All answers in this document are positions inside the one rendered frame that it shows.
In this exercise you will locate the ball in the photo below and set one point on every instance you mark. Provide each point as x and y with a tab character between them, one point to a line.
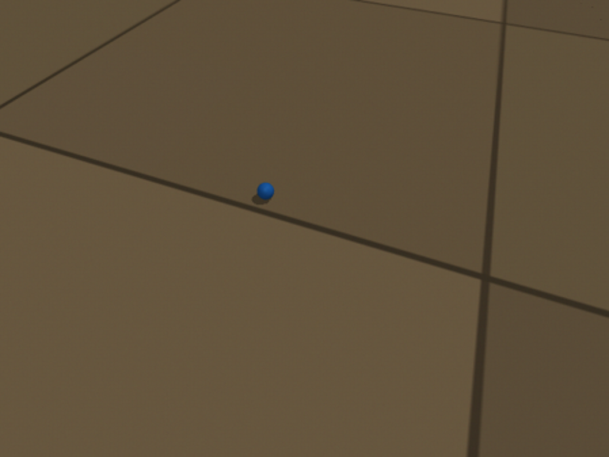
265	191

